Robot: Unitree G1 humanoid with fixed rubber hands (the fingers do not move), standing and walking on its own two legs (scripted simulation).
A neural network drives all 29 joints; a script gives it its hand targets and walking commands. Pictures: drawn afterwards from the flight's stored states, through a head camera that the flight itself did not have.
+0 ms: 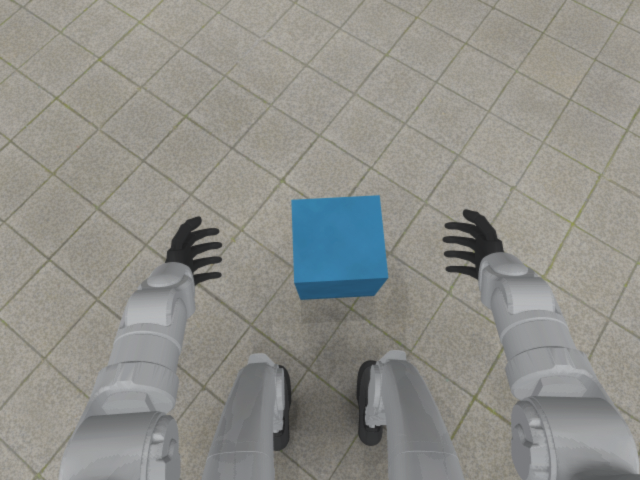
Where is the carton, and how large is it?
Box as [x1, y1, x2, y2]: [291, 195, 387, 299]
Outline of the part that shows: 379,195 291,200 294,283 300,299 374,295 387,278 387,269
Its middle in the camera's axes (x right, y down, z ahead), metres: +0.04 +0.02 +1.00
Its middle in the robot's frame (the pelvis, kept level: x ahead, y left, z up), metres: +0.51 -0.02 -0.55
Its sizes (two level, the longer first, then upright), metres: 0.210 0.200 0.250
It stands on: the floor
